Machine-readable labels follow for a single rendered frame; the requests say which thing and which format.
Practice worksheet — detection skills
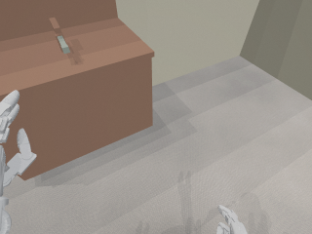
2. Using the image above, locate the left robot forearm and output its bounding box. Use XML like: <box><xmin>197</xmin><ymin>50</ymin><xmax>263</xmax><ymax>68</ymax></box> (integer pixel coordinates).
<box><xmin>0</xmin><ymin>196</ymin><xmax>12</xmax><ymax>234</ymax></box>

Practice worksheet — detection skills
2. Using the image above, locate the counter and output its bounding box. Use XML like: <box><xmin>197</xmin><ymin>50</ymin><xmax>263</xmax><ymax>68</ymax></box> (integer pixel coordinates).
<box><xmin>0</xmin><ymin>0</ymin><xmax>155</xmax><ymax>181</ymax></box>

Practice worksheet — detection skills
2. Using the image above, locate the tap lever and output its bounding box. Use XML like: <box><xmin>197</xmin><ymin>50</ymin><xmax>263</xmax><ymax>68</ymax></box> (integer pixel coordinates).
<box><xmin>58</xmin><ymin>35</ymin><xmax>70</xmax><ymax>54</ymax></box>

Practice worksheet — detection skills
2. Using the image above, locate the robot right hand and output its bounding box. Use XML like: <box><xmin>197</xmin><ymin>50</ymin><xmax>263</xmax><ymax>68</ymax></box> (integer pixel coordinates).
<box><xmin>216</xmin><ymin>205</ymin><xmax>248</xmax><ymax>234</ymax></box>

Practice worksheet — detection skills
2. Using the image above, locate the robot left hand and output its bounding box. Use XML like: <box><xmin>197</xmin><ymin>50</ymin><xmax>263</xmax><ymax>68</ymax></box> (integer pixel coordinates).
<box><xmin>0</xmin><ymin>90</ymin><xmax>37</xmax><ymax>197</ymax></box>

